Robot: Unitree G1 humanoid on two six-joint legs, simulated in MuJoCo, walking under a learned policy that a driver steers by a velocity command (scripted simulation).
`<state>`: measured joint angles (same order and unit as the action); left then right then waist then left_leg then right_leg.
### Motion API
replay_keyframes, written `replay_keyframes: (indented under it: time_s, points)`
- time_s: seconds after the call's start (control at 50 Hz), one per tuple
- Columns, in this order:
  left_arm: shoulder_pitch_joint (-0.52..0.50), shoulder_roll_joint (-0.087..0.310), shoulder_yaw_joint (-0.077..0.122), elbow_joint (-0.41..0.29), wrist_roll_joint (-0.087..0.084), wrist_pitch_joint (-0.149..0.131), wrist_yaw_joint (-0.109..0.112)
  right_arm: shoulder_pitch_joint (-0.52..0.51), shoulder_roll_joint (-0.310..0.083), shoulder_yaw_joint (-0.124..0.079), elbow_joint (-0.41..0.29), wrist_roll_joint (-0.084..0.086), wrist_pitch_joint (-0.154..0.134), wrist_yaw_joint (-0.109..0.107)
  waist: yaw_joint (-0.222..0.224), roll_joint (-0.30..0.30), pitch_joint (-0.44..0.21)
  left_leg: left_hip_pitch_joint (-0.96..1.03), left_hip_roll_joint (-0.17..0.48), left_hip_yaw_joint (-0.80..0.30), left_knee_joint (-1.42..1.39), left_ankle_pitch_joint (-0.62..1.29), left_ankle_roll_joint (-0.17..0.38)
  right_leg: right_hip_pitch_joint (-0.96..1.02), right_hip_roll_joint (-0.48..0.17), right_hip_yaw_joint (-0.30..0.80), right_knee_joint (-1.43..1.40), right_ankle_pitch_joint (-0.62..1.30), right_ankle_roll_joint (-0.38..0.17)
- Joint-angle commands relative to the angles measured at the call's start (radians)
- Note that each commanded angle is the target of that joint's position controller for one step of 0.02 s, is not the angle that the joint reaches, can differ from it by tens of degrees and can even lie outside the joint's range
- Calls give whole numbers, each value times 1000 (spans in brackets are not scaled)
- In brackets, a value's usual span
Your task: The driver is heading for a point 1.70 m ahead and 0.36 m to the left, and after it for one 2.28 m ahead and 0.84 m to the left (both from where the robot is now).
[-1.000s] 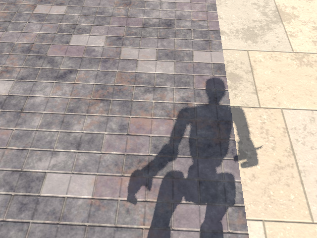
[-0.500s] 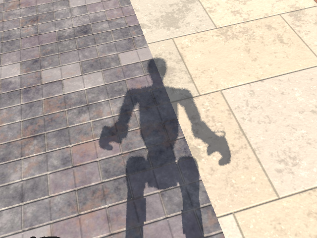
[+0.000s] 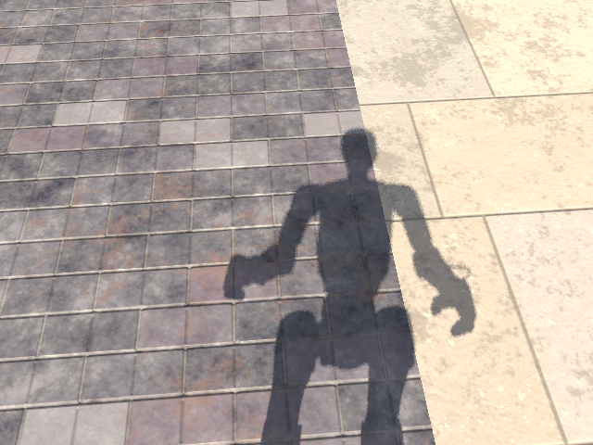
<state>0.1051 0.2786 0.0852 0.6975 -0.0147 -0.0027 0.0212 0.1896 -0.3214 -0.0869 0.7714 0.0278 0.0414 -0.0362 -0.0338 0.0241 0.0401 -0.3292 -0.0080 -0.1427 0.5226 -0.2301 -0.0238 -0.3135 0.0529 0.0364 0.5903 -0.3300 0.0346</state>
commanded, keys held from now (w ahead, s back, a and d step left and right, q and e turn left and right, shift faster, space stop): q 0.42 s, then no key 0.58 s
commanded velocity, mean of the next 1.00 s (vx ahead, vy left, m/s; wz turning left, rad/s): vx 0.00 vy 0.00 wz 0.36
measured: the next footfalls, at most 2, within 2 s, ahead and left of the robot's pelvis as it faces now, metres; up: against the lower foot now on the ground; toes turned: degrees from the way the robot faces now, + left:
right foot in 0.02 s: +0.04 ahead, -0.12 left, +0.00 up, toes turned +4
left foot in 0.46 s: +0.01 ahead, +0.15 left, +0.00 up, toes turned +19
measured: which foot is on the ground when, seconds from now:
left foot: down 0.00-0.02, up 0.04-0.44, down 0.46-1.00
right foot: up 0.00-0.00, down 0.02-0.46, up 0.48-0.86, down 0.88-1.00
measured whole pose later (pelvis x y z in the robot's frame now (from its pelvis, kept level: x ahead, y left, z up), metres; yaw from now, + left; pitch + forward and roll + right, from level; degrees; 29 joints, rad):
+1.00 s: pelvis +0.00 +0.04 +0.00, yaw +21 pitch +0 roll +0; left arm 0.19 0.26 0.05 0.80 0.01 0.00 0.01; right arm 0.15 -0.23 -0.02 0.76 -0.02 0.00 0.01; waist 0.00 0.01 0.03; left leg -0.24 -0.05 -0.01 0.51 -0.27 0.04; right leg -0.22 -0.05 0.01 0.51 -0.29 0.04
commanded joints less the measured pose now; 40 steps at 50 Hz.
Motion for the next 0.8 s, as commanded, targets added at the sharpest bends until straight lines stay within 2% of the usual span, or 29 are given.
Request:
replay_keyframes:
  time_s: [0.02, 0.04, 0.06, 0.08, 0.1, 0.12, 0.14, 0.18, 0.22, 0.28, 0.32, 0.36, 0.4, 0.44, 0.46, 0.48, 0.5, 0.52, 0.54, 0.56, 0.58, 0.62, 0.66, 0.72, 0.76, 0.8]
  points:
    - [117, 116, 38, -29, 7, -13, -5, -41, -106, -25, -88, 5, 1, -5, 50, 78, -164, -4, 107, -192, 2, 61, 108, 242, -99, 52, -257, 197, -48]
    - [113, 190, 51, -51, 27, 0, 11, 18, -26, -5, -84, -23, -3, 4, 8, -205, -168, -191, -29, -40, 276, -294, 34, 340, -346, 285, -258, 426, -144]
    - [102, 221, 53, -61, 68, -5, -3, 7, -95, -28, -118, -16, -20, 3, 16, -319, -145, -297, -55, 2, 459, -445, -1, 218, -494, 470, -293, 485, -295]
    - [55, 169, 39, -82, 67, -17, -4, 3, -167, -51, -97, -12, -22, 3, 9, -192, -103, -295, -9, -31, 602, -382, -15, 185, -453, 407, -307, 432, -313]
    - [-3, 127, 27, -84, 53, -25, -3, 18, -178, -62, -76, -6, -14, 2, -16, -142, -66, -311, -5, -22, 651, -307, -24, 164, -382, 293, -295, 394, -264]
    - [-33, 111, 20, -95, 40, -29, 1, 40, -158, -62, -51, -7, 0, -5, -22, -125, -60, -316, 3, -9, 680, -249, -40, 166, -330, 212, -292, 360, -230]
    - [-37, 106, 17, -91, 29, -30, 7, 35, -140, -58, -56, -11, 7, -4, -13, -135, -47, -330, 7, -1, 708, -200, -58, 167, -319, 167, -286, 415, -230]
    - [6, 107, 15, -79, 33, -25, 21, -6, -105, -47, -90, -4, 8, 4, 12, -148, -54, -329, 12, 44, 681, -146, -81, 188, -298, 89, -290, 470, -244]
    - [56, 120, 21, -68, 34, -15, 33, -62, -80, -34, -129, -1, 5, 12, 50, -156, -70, -355, 31, 67, 586, -131, -98, 268, -320, 71, -291, 481, -264]
    - [68, 156, 35, -63, 29, -5, 33, -92, -58, -20, -168, -8, 5, 30, 69, -163, -96, -292, 62, 103, 445, -144, -99, 296, -350, 34, -287, 472, -273]
    - [53, 179, 44, -66, 25, 0, 25, -94, -54, -16, -185, -9, 7, 41, 69, -175, -98, -210, 67, 142, 359, -156, -82, 257, -358, -4, -284, 481, -271]
    - [48, 192, 50, -65, 16, 1, 14, -88, -66, -20, -197, -7, 11, 48, 67, -188, -99, -144, 55, 182, 282, -156, -60, 236, -367, -30, -267, 498, -263]
    - [48, 200, 54, -60, 0, -1, 5, -78, -73, -26, -210, -5, 19, 57, 58, -196, -99, -94, 45, 201, 184, -136, -28, 242, -383, -40, -229, 501, -242]
    - [37, 191, 52, -50, -24, -3, 0, -16, -69, -33, -198, -6, 22, 63, 15, -179, -109, 50, 10, 228, -33, 7, 27, 197, -358, -85, -127, 462, -179]
    - [97, 152, 40, -23, -19, -6, -6, 34, -103, -47, -185, -11, 20, 53, 6, -100, -132, 202, 5, 184, -138, 164, 62, 111, -312, -140, -20, 376, -113]
    - [100, 88, 15, -44, 30, -9, -11, 78, -207, -70, -198, -17, 13, 34, 16, 150, -175, 413, 227, -115, -145, 556, 138, -135, -212, -217, 257, 9, -15]
    - [53, 80, 8, -86, 46, -7, -4, 49, -245, -65, -221, -47, -6, 34, 11, 278, -196, 378, 446, -344, -129, 743, 366, -328, -94, -135, 484, -378, 42]
    - [-2, 145, 25, -80, 26, -1, 3, 66, -181, -47, -216, -56, -29, 45, -48, 145, -228, 327, 412, -282, -154, 653, 394, -318, -114, -23, 598, -364, 39]
    - [-9, 146, 27, -75, 8, 6, 5, 27, -152, -32, -199, -53, -44, 46, -15, 132, -175, 279, 342, -182, -158, 555, 337, -320, -127, -4, 609, -292, 26]
    - [15, 142, 30, -51, 10, 13, 13, -25, -136, -28, -195, -40, -48, 42, 13, 91, -146, 250, 283, -126, -166, 451, 280, -316, -135, 4, 572, -216, 22]
    - [27, 154, 34, -40, 20, 20, 19, -65, -111, -17, -195, -26, -48, 38, 30, 101, -126, 220, 259, -94, -171, 448, 254, -301, -137, 6, 550, -148, 29]
    - [75, 138, 31, -17, 19, 25, 16, -90, -84, -1, -193, -35, -51, 30, 58, 107, -142, 170, 227, -45, -182, 491, 251, -214, -117, -3, 552, -49, 42]
    - [85, 117, 23, -7, 13, 26, 15, -96, -67, 7, -185, -40, -55, 26, 59, 104, -145, 179, 213, -23, -189, 454, 249, -182, -120, 0, 455, -12, 49]
    - [41, 87, 5, -14, 17, 26, 14, -88, -74, 6, -164, -40, -52, 22, 32, 111, -122, 179, 209, -36, -194, 339, 247, -120, -128, 1, 258, -16, 50]
    - [32, 94, 3, -14, 15, 25, 12, -78, -85, 5, -149, -43, -48, 26, 17, 116, -103, 158, 216, -62, -198, 263, 258, -70, -122, -8, 170, -47, 46]
    - [37, 99, 2, -8, 12, 22, 11, -77, -76, 11, -132, -42, -47, 32, 14, 115, -84, 142, 219, -92, -194, 207, 260, -29, -115, -13, 87, -55, 39]
Velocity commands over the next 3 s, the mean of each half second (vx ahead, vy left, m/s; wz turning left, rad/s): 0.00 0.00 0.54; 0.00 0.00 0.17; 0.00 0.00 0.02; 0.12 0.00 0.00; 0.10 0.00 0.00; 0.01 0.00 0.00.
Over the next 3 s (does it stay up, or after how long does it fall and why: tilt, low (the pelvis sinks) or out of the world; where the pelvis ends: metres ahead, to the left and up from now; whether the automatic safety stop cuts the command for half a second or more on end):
stays up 0.12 0.05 -0.01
